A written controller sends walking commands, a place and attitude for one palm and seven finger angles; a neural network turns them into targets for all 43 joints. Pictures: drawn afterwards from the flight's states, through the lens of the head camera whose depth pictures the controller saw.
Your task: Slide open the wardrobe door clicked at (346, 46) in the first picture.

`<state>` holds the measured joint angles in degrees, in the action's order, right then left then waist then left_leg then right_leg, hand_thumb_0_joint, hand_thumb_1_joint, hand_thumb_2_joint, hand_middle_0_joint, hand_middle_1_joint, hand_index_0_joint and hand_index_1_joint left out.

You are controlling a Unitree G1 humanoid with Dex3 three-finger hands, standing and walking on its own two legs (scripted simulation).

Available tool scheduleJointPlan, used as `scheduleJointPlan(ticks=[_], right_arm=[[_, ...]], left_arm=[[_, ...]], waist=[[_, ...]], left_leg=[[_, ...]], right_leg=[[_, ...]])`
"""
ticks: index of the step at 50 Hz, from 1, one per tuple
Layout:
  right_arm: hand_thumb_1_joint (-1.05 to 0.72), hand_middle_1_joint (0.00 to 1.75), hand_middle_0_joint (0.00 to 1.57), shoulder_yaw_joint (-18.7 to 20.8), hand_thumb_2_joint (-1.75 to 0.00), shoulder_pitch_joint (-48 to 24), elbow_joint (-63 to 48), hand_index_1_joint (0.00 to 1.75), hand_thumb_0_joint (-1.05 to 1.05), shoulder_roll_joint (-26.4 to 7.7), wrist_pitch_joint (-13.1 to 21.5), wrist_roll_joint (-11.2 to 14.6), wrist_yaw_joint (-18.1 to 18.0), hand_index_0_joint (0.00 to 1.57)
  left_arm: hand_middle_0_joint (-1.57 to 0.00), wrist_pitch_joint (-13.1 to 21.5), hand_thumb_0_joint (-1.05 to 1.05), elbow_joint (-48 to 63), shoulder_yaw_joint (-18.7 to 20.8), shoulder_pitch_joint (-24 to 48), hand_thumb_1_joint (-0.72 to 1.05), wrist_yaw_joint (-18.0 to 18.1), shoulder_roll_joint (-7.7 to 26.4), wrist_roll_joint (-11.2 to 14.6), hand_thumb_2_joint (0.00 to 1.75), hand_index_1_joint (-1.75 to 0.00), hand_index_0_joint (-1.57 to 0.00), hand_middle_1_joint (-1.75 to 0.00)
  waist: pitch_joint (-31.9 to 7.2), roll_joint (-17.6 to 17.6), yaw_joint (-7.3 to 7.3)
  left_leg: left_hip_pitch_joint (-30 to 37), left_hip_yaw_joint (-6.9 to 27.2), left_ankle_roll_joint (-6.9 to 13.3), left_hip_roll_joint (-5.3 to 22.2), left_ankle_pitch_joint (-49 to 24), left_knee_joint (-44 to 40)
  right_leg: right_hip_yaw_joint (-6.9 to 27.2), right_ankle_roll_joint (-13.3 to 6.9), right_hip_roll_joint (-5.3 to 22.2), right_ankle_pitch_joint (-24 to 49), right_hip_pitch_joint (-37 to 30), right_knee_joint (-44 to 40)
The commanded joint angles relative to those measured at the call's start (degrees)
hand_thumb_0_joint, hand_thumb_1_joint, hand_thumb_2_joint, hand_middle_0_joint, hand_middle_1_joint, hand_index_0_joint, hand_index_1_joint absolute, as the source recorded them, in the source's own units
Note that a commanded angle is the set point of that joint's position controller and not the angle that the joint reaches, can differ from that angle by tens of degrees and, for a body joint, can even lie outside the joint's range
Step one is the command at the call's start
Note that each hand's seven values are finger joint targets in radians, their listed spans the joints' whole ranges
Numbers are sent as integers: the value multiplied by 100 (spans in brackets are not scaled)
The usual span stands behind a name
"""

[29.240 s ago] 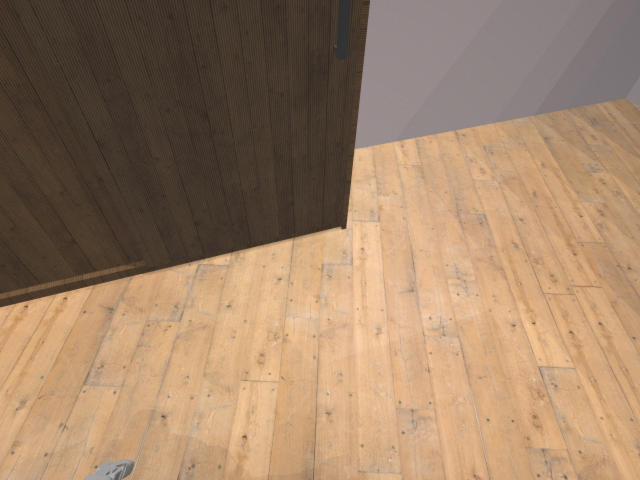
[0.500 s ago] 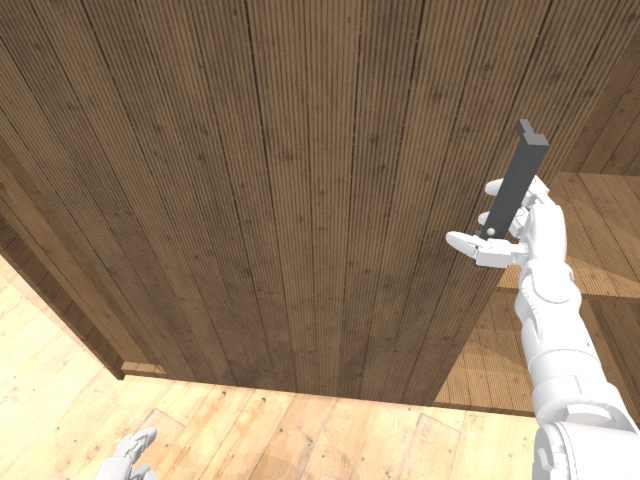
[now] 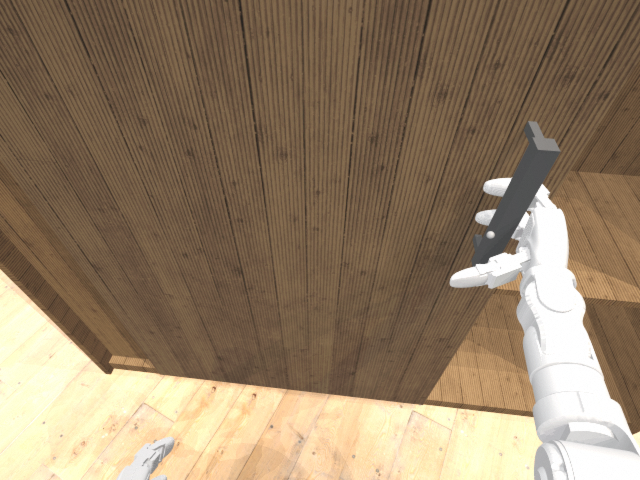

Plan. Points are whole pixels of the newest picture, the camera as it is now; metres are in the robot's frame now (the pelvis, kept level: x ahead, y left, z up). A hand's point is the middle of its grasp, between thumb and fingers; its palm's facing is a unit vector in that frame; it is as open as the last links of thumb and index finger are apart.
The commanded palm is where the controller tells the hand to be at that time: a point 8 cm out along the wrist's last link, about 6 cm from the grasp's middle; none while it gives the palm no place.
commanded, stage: slip the hand off the handle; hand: right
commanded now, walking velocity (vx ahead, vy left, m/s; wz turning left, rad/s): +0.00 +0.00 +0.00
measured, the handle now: (504, 204) +0.45 -0.20 +0.13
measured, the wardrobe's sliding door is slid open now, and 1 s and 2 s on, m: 0.60 0.60 0.60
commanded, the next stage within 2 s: draw the hand back to the body in 1.16 s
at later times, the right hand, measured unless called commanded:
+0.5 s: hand (560, 243) +0.39 -0.26 +0.12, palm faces +0.24 +0.96 -0.14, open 14.4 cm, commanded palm +0.36 -0.29 +0.12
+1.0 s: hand (573, 306) +0.31 -0.25 +0.11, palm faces +0.22 +0.97 -0.13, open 14.7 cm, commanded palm +0.27 -0.29 +0.12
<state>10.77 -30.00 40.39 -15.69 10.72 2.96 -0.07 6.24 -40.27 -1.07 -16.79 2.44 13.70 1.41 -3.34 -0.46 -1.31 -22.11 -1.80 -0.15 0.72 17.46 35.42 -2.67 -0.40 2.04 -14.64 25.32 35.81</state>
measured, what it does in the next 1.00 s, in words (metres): stands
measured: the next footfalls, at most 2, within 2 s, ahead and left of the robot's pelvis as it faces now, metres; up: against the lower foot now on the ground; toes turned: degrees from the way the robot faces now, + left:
none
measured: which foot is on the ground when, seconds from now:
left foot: down 0.00-1.00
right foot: down 0.00-1.00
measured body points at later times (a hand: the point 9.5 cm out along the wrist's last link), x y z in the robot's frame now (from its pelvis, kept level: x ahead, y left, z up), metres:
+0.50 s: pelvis +0.01 +0.00 +0.00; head +0.02 +0.00 +0.45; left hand +0.11 +0.26 -0.10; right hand +0.38 -0.31 +0.13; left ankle +0.01 +0.12 -0.73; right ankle +0.04 -0.12 -0.73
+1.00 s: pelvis +0.02 -0.01 +0.00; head +0.01 +0.00 +0.45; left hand +0.20 +0.22 -0.08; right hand +0.29 -0.30 +0.12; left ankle +0.01 +0.12 -0.73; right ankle +0.04 -0.12 -0.73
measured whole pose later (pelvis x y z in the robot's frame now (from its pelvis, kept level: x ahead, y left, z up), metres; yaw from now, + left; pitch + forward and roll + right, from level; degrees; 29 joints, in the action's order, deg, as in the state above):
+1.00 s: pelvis +0.02 -0.01 +0.00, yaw -1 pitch +2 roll +1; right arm 15.2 -2.6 10.6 -18.2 4.0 10.0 7.0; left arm 9.4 -35.6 -2.0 -13.0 3.9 13.7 2.4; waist -4.6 -1.9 2.3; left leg -18.4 -2.8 -0.5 1.0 19.6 35.7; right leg -1.6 -0.6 1.6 -17.3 23.0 37.9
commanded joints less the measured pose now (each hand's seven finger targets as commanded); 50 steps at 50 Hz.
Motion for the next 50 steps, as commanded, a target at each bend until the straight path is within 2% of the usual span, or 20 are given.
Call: scheduleJointPlan(ticks=[1, 10, 12, 13, 15, 17, 23, 26, 28, 30, 33, 37, 39, 40, 43, 45, 47, 48, 49, 50], right_arm=[[55, 115, 25, 734, -20, -2446, -1107, 115, 0, -1685, 176, 50, -240, 25], [55, 115, 25, 1018, -20, -2192, -1291, 115, 0, -2017, 77, 101, -153, 25], [55, 115, 25, 1237, -20, -1956, -1349, 115, 0, -2233, 89, 156, -90, 25], [55, 115, 25, 1333, -20, -1900, -1353, 115, 0, -2385, 105, 138, -52, 25], [55, 115, 25, 1124, -20, -2111, -1396, 115, 0, -2228, 140, 153, 72, 25], [55, 115, 25, 1196, -20, -2147, -1441, 115, 0, -2364, 207, 195, 229, 25], [55, 115, 25, 885, -20, -2023, -1314, 115, 0, -2056, 349, 450, 815, 25], [55, 115, 25, 637, -20, -1501, -1477, 115, 0, -1668, 248, 608, 1011, 25], [55, 115, 25, 762, -20, -1054, -1517, 115, 0, -1744, 163, 673, 1006, 25], [55, 115, 25, 867, -20, -973, -2115, 115, 0, -1845, 154, 675, 937, 25], [55, 115, 25, 1163, -20, -389, -2739, 115, 0, -2055, 159, 655, 737, 25], [55, 115, 25, 1103, -20, 94, -3447, 115, 0, -1864, 119, 627, 559, 25], [55, 115, 25, 1300, -20, 472, -3587, 115, 0, -2003, 43, 636, 521, 25], [55, 115, 25, 1159, -20, 610, -3664, 115, 0, -1804, -26, 660, 546, 25], [55, 115, 25, 1067, -20, 705, -3908, 115, 0, -1704, -170, 722, 614, 25], [55, 115, 25, 718, -20, 803, -4194, 115, 0, -1315, -240, 739, 669, 25], [55, 115, 25, 655, -20, 1108, -4377, 115, 0, -1224, -297, 779, 694, 25], [55, 115, 25, 715, -20, 1292, -4300, 115, 0, -1253, -336, 797, 697, 25], [55, 115, 25, 860, -20, 1490, -4339, 115, 0, -1380, -368, 813, 699, 25], [55, 115, 25, 631, -20, 1486, -4588, 115, 0, -1145, -386, 819, 730, 25]], left_arm=[[-20, 173, 0, 795, 305, 153, 90, 112, 857, 53, 90, -30, -20, -30], [-20, 33, 0, 989, 240, 279, 90, 183, 825, 72, 90, -30, -20, -30], [-20, 29, 0, 1019, 261, 301, 90, 201, 843, 74, 90, -30, -20, -30], [-20, -2, 0, 1024, 253, 275, 90, 220, 868, 69, 90, -30, -20, -30], [-20, 11, 0, 1017, 247, 274, 90, 222, 862, 89, 90, -30, -20, -30], [-20, 34, 0, 986, 274, 235, 90, 232, 904, 92, 90, -30, -20, -30], [-20, 152, 0, 891, 336, 37, 90, 226, 989, 130, 90, -30, -20, -30], [-20, 216, 0, 939, 369, 43, 90, 185, 985, 169, 90, -30, -20, -30], [-20, 227, 0, 987, 358, 54, 90, 182, 1023, 183, 90, -30, -20, -30], [-20, 253, 0, 1055, 376, 142, 90, 151, 1001, 170, 90, -30, -20, -30], [-20, 298, 0, 1159, 358, 243, 90, 140, 977, 126, 90, -30, -20, -30], [-20, 398, 0, 1216, 314, 460, 90, 123, 877, 102, 90, -30, -20, -30], [-20, 414, 0, 1234, 298, 517, 90, 148, 876, 85, 90, -30, -20, -30], [-20, 427, 0, 1263, 277, 581, 90, 147, 843, 101, 90, -30, -20, -30], [-20, 472, 0, 1261, 249, 679, 90, 197, 826, 131, 90, -30, -20, -30], [-20, 547, 0, 1293, 221, 751, 90, 203, 762, 141, 90, -30, -20, -30], [-20, 625, 0, 1305, 223, 771, 90, 218, 762, 131, 90, -30, -20, -30], [-20, 633, 0, 1270, 215, 735, 90, 224, 780, 125, 90, -30, -20, -30], [-20, 636, 0, 1274, 217, 755, 90, 225, 784, 130, 90, -30, -20, -30], [-20, 657, 0, 1321, 194, 829, 90, 218, 751, 135, 90, -30, -20, -30]], waist=[[-1386, 188, 45], [-1400, 101, 110], [-1471, 19, 184], [-1444, 135, 182], [-1372, -4, 61], [-1448, -162, 21], [-1517, -204, -104], [-1526, -275, -1], [-1338, -9, 49], [-1534, -221, 138], [-1590, -231, 262], [-1475, -536, 286], [-1450, -300, 326], [-1390, -351, 315], [-1145, -337, 258], [-1124, -492, 222], [-1133, -424, 236], [-1027, -174, 221], [-1052, -139, 292], [-1077, -248, 264]], left_leg=[[172, 37, 128, -120, -850, -537], [343, 57, 130, -107, -973, -518], [420, 102, 124, -105, -998, -528], [484, 80, 141, -119, -1054, -511], [350, 99, 118, -117, -1084, -524], [273, 116, 120, -135, -1018, -524], [65, 47, 164, -209, -1109, -484], [1, -10, 175, -214, -1057, -463], [32, -44, 174, -220, -962, -486], [122, -40, 178, -210, -1104, -415], [243, -75, 182, -229, -1150, -341], [201, -114, 186, -230, -1130, -297], [334, -119, 172, -231, -1241, -294], [306, -124, 169, -228, -1216, -309], [241, -128, 172, -230, -1053, -393], [143, -163, 171, -224, -1014, -390], [138, -177, 161, -224, -1016, -395], [164, -193, 155, -235, -1070, -423], [225, -179, 149, -214, -1082, -419], [225, -176, 147, -204, -1098, -417]], right_leg=[[124, -153, -155, 511, -917, -410], [92, -152, -169, 565, -826, -394], [46, -154, -181, 568, -800, -367], [77, -168, -159, 643, -771, -370], [56, -178, -171, 617, -802, -345], [51, -182, -176, 574, -859, -308], [172, -206, -151, 759, -1077, -186], [227, -173, -153, 748, -1132, -217], [253, -199, -149, 665, -971, -237], [261, -182, -158, 839, -1084, -243], [271, -182, -142, 991, -1086, -239], [280, -126, -113, 1051, -1205, -293], [276, -139, -107, 1123, -1125, -302], [253, -129, -108, 1087, -1136, -318], [257, -126, -95, 898, -1125, -340], [296, -102, -92, 874, -1266, -361], [324, -95, -93, 873, -1321, -349], [334, -115, -90, 898, -1255, -338], [325, -109, -105, 864, -1201, -356], [301, -108, -124, 871, -1254, -350]])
